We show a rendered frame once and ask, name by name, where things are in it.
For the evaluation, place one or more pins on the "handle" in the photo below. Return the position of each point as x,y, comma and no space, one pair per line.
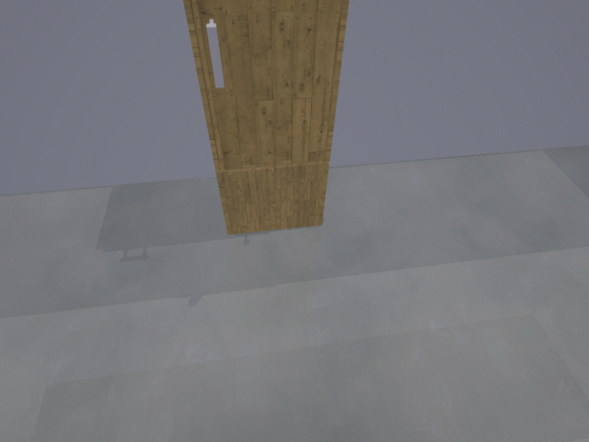
215,54

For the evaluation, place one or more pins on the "cupboard door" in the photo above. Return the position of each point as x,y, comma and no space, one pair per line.
279,62

